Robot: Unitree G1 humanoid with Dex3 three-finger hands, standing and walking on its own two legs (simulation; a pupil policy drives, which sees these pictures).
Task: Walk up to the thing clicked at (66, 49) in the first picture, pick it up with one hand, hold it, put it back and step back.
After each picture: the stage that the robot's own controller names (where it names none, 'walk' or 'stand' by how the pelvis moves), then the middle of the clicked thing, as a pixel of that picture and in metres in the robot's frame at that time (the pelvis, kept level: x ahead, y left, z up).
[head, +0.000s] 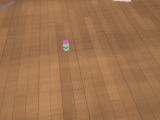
stand; (66, 45) +1.35 +0.21 -0.72
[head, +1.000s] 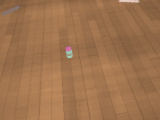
walk; (69, 52) +1.22 +0.28 -0.72
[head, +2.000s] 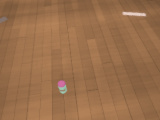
walk; (62, 86) +0.75 +0.25 -0.71
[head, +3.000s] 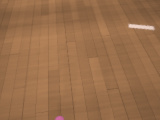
stand; out of the picture +0.42 +0.22 -0.71
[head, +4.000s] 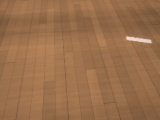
stand; out of the picture +0.36 +0.21 -0.71
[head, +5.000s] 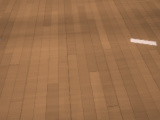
stand; out of the picture +0.34 +0.21 -0.72
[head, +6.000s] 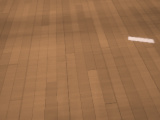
stand; out of the picture +0.36 +0.22 -0.72
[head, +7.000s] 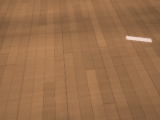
stand; out of the picture +0.35 +0.23 -0.72
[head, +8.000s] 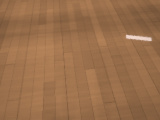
stand; out of the picture +0.35 +0.23 -0.73
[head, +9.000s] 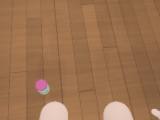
go down; (42, 87) +0.40 +0.22 -0.48
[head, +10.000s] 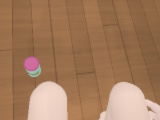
go down; (33, 67) +0.43 +0.23 -0.32
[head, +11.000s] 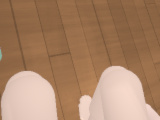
close in; out of the picture +0.42 +0.26 -0.24
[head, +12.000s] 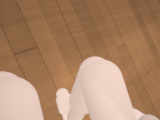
close; out of the picture +0.42 +0.28 -0.22
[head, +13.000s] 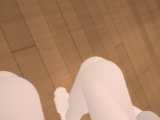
close; out of the picture +0.41 +0.29 -0.23
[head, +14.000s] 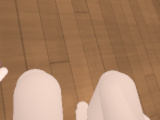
lift; out of the picture +0.34 +0.28 -0.16
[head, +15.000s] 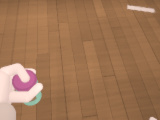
lift; (28, 88) +0.32 +0.19 +0.01
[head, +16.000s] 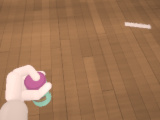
hold; (38, 89) +0.33 +0.17 +0.00
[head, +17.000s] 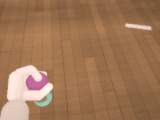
hold; (40, 89) +0.33 +0.17 +0.00
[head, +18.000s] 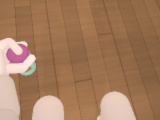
crouch; (22, 60) +0.41 +0.21 -0.09
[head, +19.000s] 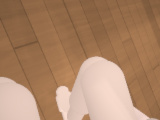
lower; out of the picture +0.43 +0.28 -0.23
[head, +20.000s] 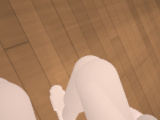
lower; out of the picture +0.43 +0.30 -0.23
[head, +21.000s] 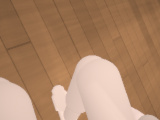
lower; out of the picture +0.43 +0.30 -0.22
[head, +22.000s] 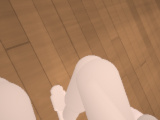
lower; out of the picture +0.43 +0.30 -0.23
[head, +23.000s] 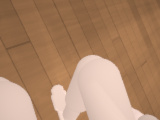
loosen; out of the picture +0.43 +0.29 -0.23
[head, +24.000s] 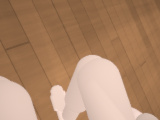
withdraw; out of the picture +0.42 +0.28 -0.23
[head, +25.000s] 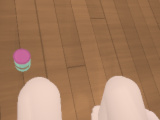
walk; (22, 60) +0.44 +0.24 -0.29
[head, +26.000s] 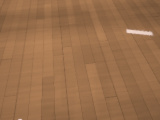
stand; out of the picture +0.37 +0.20 -0.65
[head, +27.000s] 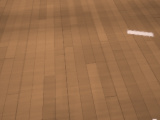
stand; out of the picture +0.39 +0.20 -0.66
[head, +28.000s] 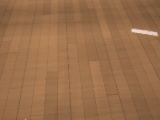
stand; out of the picture +0.39 +0.20 -0.67
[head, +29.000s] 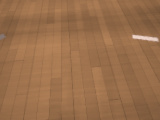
walk; out of the picture +0.41 +0.20 -0.72
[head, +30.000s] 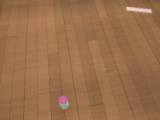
walk; (63, 102) +0.49 +0.17 -0.71
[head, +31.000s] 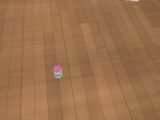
walk; (57, 71) +0.77 +0.19 -0.70
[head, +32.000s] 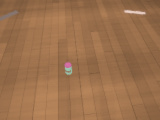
stand; (68, 68) +1.00 +0.21 -0.70
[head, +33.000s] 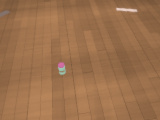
stand; (61, 68) +0.99 +0.25 -0.73
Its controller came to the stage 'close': yes
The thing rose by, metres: 0.71
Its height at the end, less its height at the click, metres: +0.00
